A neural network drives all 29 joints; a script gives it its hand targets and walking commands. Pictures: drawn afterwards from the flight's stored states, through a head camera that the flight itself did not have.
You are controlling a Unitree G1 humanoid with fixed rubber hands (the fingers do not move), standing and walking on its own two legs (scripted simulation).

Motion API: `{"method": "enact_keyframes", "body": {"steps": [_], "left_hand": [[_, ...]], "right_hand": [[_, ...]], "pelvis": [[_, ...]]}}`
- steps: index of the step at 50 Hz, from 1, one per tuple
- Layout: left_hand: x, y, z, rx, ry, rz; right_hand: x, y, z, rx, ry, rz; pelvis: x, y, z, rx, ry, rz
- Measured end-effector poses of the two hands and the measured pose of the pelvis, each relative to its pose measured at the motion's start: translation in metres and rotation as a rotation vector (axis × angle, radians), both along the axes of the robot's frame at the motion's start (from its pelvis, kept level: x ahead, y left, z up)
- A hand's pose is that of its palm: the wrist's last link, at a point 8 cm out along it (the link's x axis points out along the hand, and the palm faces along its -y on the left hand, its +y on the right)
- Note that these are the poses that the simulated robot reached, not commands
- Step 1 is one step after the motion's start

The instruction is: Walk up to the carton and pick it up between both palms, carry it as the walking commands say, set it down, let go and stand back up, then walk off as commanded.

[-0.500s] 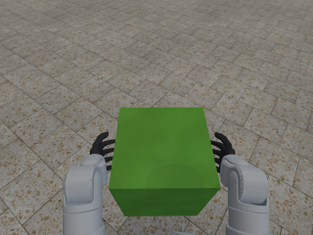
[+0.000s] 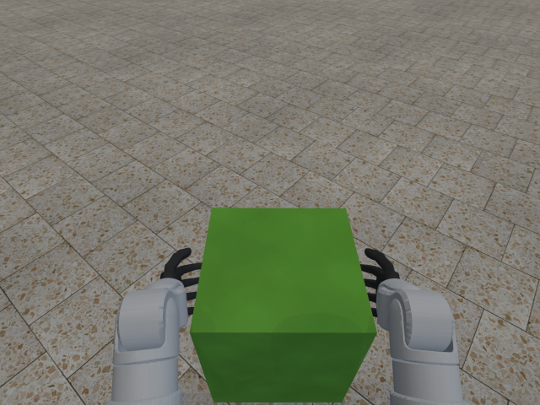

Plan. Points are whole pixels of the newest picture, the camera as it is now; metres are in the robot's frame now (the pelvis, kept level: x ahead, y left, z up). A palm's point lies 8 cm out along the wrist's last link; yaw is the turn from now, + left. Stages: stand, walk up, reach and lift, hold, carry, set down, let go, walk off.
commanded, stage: carry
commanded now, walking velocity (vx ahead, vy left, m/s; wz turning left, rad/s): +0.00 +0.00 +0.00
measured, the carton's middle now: (278, 307) +0.27 +0.01 -0.01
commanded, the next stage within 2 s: none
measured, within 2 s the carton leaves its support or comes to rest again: neither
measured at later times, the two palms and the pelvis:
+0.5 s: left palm (153, 295) +0.23 +0.18 +0.09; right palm (383, 295) +0.24 -0.12 +0.10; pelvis -0.03 +0.02 +0.01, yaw -2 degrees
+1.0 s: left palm (176, 281) +0.25 +0.15 +0.09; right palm (399, 288) +0.25 -0.15 +0.09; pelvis -0.01 +0.00 +0.01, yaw -1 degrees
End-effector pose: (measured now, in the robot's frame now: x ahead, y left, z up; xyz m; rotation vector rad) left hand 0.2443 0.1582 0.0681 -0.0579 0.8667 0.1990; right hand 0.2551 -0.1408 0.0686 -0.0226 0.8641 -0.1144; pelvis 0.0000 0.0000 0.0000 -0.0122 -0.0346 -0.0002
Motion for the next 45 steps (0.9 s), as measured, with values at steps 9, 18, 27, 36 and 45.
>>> {"method": "enact_keyframes", "body": {"steps": [9, 18, 27, 36, 45], "left_hand": [[-0.007, 0.018, 0.006, -0.065, -0.104, 0.018], [-0.016, 0.024, 0.023, -0.029, -0.108, 0.019], [-0.013, 0.015, 0.025, -0.031, -0.117, -0.014], [-0.007, 0.003, 0.024, -0.001, -0.084, -0.031], [0.005, -0.006, 0.026, -0.004, -0.111, -0.036]], "right_hand": [[-0.005, 0.019, 0.025, -0.028, -0.103, -0.023], [-0.016, 0.024, 0.029, -0.002, -0.107, -0.014], [-0.019, 0.015, 0.034, 0.0, -0.117, -0.049], [-0.016, 0.003, 0.026, 0.021, -0.084, -0.059], [-0.007, -0.006, 0.028, 0.018, -0.111, -0.065]], "pelvis": [[-0.028, 0.012, 0.005, 0.004, 0.002, -0.027], [-0.029, 0.02, 0.008, -0.003, 0.007, -0.022], [-0.028, 0.019, 0.008, 0.01, -0.003, -0.03], [-0.024, 0.011, 0.012, 0.013, 0.015, -0.023], [-0.02, 0.004, 0.012, 0.013, 0.03, -0.019]]}}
